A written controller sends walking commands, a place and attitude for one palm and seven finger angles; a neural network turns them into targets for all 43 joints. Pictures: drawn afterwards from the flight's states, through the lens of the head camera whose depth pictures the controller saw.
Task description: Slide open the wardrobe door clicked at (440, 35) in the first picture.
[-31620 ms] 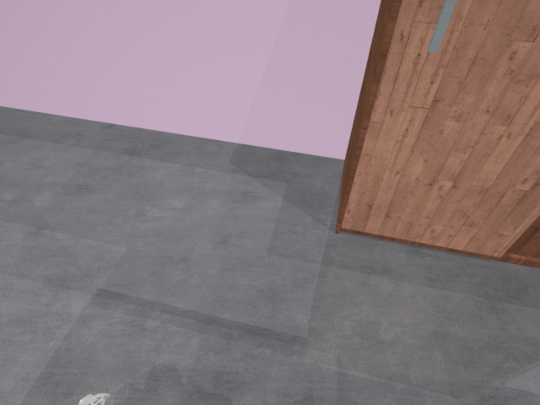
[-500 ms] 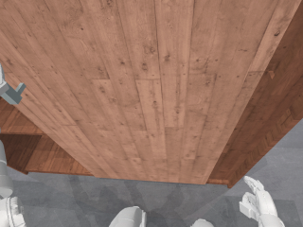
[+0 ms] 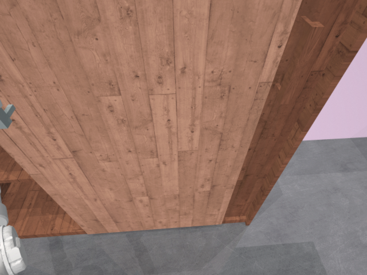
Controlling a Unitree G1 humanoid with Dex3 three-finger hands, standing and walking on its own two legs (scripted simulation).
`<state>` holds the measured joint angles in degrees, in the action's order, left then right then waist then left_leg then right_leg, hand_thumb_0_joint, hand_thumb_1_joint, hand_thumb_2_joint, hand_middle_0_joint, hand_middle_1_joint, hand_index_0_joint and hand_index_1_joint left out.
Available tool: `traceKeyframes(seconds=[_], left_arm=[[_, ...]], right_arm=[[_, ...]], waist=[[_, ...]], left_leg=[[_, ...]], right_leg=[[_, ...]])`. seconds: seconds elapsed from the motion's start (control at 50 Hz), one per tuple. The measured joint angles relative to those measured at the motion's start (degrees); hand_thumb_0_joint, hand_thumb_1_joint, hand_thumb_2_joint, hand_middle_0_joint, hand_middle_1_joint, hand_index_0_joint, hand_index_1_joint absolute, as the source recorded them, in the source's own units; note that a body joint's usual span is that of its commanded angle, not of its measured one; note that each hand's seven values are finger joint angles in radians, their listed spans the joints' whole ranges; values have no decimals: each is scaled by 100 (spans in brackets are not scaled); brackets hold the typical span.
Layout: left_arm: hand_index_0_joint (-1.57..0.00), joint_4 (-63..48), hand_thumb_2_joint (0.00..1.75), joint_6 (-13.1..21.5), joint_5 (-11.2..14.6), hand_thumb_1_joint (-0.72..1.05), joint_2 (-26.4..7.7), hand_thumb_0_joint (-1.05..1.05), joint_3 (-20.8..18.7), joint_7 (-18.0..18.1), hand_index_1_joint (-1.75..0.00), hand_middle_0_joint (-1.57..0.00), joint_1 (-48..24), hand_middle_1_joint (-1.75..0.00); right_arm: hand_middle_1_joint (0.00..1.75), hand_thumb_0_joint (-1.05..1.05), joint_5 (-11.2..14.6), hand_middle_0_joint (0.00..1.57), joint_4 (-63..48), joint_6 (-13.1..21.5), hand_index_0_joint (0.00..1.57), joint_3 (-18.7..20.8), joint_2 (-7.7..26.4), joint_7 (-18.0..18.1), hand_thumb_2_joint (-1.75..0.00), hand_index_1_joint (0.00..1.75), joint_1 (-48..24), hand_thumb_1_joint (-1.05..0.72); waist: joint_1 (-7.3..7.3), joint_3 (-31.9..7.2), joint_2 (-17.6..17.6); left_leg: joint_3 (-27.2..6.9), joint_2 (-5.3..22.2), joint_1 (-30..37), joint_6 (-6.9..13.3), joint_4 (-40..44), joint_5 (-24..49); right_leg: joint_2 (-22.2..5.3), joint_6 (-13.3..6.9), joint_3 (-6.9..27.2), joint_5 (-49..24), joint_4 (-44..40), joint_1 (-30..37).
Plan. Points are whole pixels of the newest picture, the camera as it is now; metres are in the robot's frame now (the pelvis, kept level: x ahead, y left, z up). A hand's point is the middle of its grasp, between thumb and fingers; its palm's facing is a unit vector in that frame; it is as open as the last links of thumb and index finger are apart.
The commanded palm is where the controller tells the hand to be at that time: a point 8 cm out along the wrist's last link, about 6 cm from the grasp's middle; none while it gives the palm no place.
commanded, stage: stop walking and hold the door there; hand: left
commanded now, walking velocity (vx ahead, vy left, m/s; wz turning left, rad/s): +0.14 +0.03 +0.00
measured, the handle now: out of the picture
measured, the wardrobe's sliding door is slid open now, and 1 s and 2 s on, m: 0.53 0.53 0.53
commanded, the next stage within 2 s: none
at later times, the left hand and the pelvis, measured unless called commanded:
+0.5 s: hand out of the picture +0.38 +0.37 +0.21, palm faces +0.60 -0.77 -0.21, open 5.7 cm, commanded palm +0.34 +0.40 +0.18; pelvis +0.00 +0.00 +0.00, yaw -1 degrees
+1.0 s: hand out of the picture +0.38 +0.37 +0.20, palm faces +0.45 -0.87 -0.21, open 5.5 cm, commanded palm +0.34 +0.40 +0.18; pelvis -0.02 +0.08 +0.00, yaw +2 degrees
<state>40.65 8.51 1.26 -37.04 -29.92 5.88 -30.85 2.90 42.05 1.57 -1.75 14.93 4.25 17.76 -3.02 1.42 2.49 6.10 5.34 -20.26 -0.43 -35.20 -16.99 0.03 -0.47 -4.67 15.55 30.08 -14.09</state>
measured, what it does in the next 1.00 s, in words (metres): lifts its right foot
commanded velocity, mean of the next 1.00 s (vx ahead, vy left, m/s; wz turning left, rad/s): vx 0.08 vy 0.09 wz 0.05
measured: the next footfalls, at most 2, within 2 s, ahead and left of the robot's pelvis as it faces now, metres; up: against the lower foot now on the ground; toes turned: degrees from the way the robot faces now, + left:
right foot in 1.42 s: -0.07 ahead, -0.08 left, +0.00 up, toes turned -4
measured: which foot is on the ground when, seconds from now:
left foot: down 0.00-1.00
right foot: down 0.00-0.74, up 0.76-1.00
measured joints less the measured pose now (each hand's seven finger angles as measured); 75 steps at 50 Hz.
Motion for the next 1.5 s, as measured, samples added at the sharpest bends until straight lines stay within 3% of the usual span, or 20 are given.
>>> traceKeyframes(seconds=[0.12, 0.18, 0.26, 0.32, 0.44, 0.6, 0.66, 0.7, 0.74, 0.78, 0.84, 0.9, 0.98, 1.06, 1.28, 1.42, 1.46, 1.5], left_arm=[[-38, 264, 78, 59, 16, 64, 27, -16, 179, -134, -138, -46, -79, -140], [-39, 384, 78, 100, 8, 64, -10, -16, 228, -125, -139, -46, -39, -140], [-38, 497, 78, 38, 30, 64, -106, -16, 234, -85, -139, -46, -150, -140], [-37, 623, 77, -5, 42, 65, -189, -16, 178, -67, -139, -46, -283, -140], [-38, 781, 77, 104, 37, 64, -126, -18, 136, -136, -140, -46, -299, -140], [-42, 659, 79, 222, -37, 63, 99, -21, 362, -287, -140, -46, -256, -140], [-43, 495, 81, 245, -61, 64, 290, -22, 568, -320, -140, -46, -291, -141], [-44, 268, 79, 314, -87, 64, 435, -23, 724, -305, -140, -47, -293, -143], [-45, 48, 77, 387, -82, 62, 502, -25, 859, -333, -140, -48, -285, -145], [-45, -223, 77, 432, -57, 63, 570, -26, 1001, -264, -140, -48, -222, -147], [-42, -582, 78, 349, 75, 66, 792, -23, 1128, -100, -140, -48, -211, -147], [-38, -906, 77, 221, 106, 69, 975, -21, 1245, 11, -140, -47, -294, -146], [-36, -1313, 75, -11, 52, 70, 972, -21, 1428, 1, -140, -45, -440, -147], [-35, -1588, 74, -200, 77, 71, 950, -20, 1495, -37, -140, -44, -534, -148], [-31, -1377, 76, -457, 209, 74, 922, -15, 1367, 5, -140, -45, -751, -143], [-32, -633, 76, -413, 174, 73, 479, -15, 1066, -84, -140, -46, -866, -141], [-33, -398, 76, -366, 166, 72, 357, -16, 913, -92, -140, -46, -872, -141], [-33, -175, 76, -366, 163, 72, 301, -16, 812, -92, -140, -46, -863, -140]], right_arm=[[30, 1, 6, 21, 139, -20, 21, 81, 195, 89, -90, 30, 42, -90], [30, 1, 11, 21, 68, -40, 20, 112, 202, 137, -90, 30, 27, -91], [30, 1, 27, 21, -91, -12, 20, 78, 119, 160, -90, 30, -8, -91], [30, 0, 27, 21, -155, 6, 20, 49, 126, 118, -90, 30, -73, -91], [30, 0, 64, 21, -38, -3, 20, 128, 298, 91, -90, 30, -49, -91], [30, 1, 84, 21, -21, -134, 20, 311, 501, 75, -90, 30, -78, -91], [30, 1, 77, 20, -41, -175, 20, 382, 565, 57, -90, 30, -131, -91], [30, 1, 53, 20, -36, -177, 20, 401, 560, 42, -90, 30, -164, -91], [30, 1, 22, 20, -53, -196, 20, 391, 520, 26, -90, 30, -252, -91], [30, 1, 14, 20, -157, -195, 20, 385, 448, 13, -90, 30, -376, -91], [30, 1, 18, 20, -275, -110, 20, 310, 230, 5, -90, 30, -571, -91], [30, 1, 43, 20, -290, -15, 20, 157, -69, -7, -90, 30, -717, -91], [30, 0, 13, 21, -318, 122, 20, -84, -413, -10, -90, 30, -820, -91], [30, 0, -68, 21, -366, 236, 21, -256, -541, -20, -90, 30, -868, -90], [30, 1, -147, 21, -412, 377, 21, -212, -240, -44, -90, 30, -786, -90], [30, 0, -159, 21, -495, 346, 21, -128, -4, -13, -90, 30, -656, -90], [30, 0, -170, 21, -487, 302, 21, -79, 86, 0, -90, 30, -654, -90], [30, 0, -150, 21, -453, 269, 20, -29, 169, 23, -90, 30, -550, -90]], waist=[[71, -107, -175], [48, -234, -193], [52, -205, -195], [87, -94, -134], [145, -128, 23], [164, -109, 40], [156, -50, 27], [157, -7, -56], [196, 30, -182], [280, 83, -155], [321, 227, 10], [385, 314, 9], [478, 442, -185], [498, 566, -294], [444, 536, -270], [270, 242, -419], [178, 246, -343], [98, 205, -255]], left_leg=[[87, -242, 292, 187, 320, 463], [127, -214, 301, 219, 348, 379], [85, -147, 270, 165, 445, 488], [58, -65, 182, 87, 328, 463], [-66, -85, 113, 48, 302, 440], [-101, -309, 180, 94, 149, 222], [-69, -432, 145, 49, -36, -129], [78, -513, 201, 67, 71, 100], [233, -662, 239, 337, 186, 358], [327, -696, 148, 625, 134, 283], [304, -671, 98, 742, 295, 404], [264, -699, 97, 785, 584, 624], [259, -744, 97, 784, 837, 824], [251, -732, 137, 770, 1041, 979], [259, -462, 223, 679, 1579, 1400], [428, -410, -98, 551, 1271, 1332], [437, -340, -202, 458, 1045, 1226], [404, -304, -221, 410, 966, 1183]], right_leg=[[-162, 129, 204, 77, 159, 36], [-120, 138, 243, 592, 463, -78], [-55, 138, 139, 579, 279, 9], [4, 51, 77, -135, -82, 97], [31, -24, 19, 23, -82, 77], [-202, 132, -26, 185, 68, 194], [-386, 254, -57, 251, 161, 224], [-573, 367, -76, 314, 262, 228], [-768, 444, -9, 412, 486, 116], [-748, 350, 126, 1036, 1277, -262], [-535, 269, 164, 1519, 2850, -831], [-410, 307, 54, 1329, 3483, -1082], [-252, 313, 88, 1011, 3099, -1014], [-126, 262, 215, 885, 2253, -722], [77, 134, 241, 952, 821, 5], [-19, -42, 138, 460, -655, 626], [0, 26, 127, 77, -668, 592], [30, 81, 101, 139, -563, 570]])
